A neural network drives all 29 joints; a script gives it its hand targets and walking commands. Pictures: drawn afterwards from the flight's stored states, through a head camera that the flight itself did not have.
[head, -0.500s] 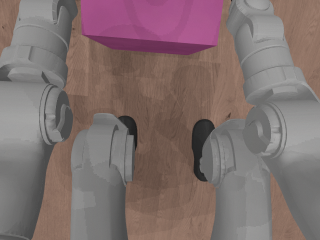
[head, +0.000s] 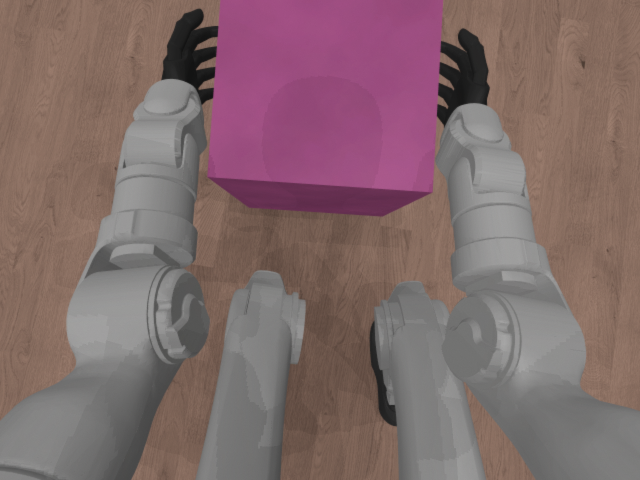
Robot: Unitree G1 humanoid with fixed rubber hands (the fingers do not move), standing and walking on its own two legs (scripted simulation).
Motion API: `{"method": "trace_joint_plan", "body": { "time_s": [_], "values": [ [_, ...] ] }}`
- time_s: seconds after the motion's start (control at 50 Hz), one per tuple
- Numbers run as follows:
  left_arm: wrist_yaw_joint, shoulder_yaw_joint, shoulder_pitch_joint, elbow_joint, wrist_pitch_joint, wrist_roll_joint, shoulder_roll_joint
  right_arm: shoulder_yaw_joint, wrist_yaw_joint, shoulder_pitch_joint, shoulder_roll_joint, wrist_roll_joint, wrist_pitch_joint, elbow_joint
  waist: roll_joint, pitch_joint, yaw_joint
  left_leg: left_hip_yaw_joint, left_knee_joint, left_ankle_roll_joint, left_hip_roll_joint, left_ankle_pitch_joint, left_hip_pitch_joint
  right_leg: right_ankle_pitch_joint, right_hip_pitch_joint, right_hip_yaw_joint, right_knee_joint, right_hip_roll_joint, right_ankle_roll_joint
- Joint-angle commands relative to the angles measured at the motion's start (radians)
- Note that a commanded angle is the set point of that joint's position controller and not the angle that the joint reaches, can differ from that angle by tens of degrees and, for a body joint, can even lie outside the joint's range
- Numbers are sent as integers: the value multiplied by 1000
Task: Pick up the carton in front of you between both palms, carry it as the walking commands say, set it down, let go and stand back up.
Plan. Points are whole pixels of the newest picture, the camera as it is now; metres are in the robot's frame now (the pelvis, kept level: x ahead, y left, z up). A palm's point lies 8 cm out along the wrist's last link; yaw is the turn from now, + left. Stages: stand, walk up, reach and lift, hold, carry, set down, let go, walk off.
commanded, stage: reach and lift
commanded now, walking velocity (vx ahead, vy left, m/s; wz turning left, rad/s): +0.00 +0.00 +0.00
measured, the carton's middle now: (322, 122) +0.52 +0.05 -0.14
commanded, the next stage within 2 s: none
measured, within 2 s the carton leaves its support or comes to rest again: neither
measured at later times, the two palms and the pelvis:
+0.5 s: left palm (133, 49) +0.47 +0.19 +0.07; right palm (563, 70) +0.49 -0.11 +0.08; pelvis +0.03 +0.00 +0.12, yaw +2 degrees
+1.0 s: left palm out of the picture +0.43 +0.17 +0.23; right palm out of the picture +0.44 -0.13 +0.24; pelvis +0.08 +0.00 +0.26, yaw +3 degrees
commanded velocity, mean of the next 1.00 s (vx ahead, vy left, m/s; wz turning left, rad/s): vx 0.00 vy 0.00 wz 0.00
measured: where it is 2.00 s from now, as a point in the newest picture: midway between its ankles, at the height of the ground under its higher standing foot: (325, 382)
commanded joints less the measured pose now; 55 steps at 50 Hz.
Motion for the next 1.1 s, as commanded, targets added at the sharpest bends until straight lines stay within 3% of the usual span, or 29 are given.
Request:
{"method": "trace_joint_plan", "body": {
  "time_s": [0.0, 0.14, 0.34, 0.46, 0.68, 1.08],
  "values": [
    [-264, -320, -553, -5, -8, -82, -1048, 420, 248, -681, 953, 67, 10, 50, 71, -922, 18, 181, -274, 45, -56, 77, 587, 64, 432, -178, -245, 79, -61],
    [-267, -324, -532, -43, 2, -65, -1080, 440, 266, -636, 1006, 60, 26, 46, 58, -1037, 24, 183, -371, 43, -61, 95, 728, 76, 539, -172, -352, 78, -53],
    [-266, -483, -394, -167, 24, -134, -1205, 604, 294, -475, 1102, 133, 47, -58, 79, -1153, 17, 172, -485, 25, -67, 244, 969, 194, 720, -154, -477, 74, -43],
    [-253, -531, -271, -189, 17, -146, -1239, 661, 296, -351, 1128, 149, 41, -74, 68, -1067, 12, 151, -576, 24, -70, 266, 1064, 216, 820, -129, -576, 70, -43],
    [-240, -540, -56, -185, -20, -118, -1269, 666, 297, -110, 1141, 113, 11, -53, 60, -876, -1, 101, -788, 34, -66, 288, 1258, 253, 1037, -73, -798, 51, -55],
    [-230, -643, 332, -301, -21, -103, -1279, 772, 317, 303, 1132, 87, 19, -139, 54, -580, -14, 18, -1227, 50, -23, 490, 1749, 478, 1579, 12, -1243, -6, -74]
  ]
}}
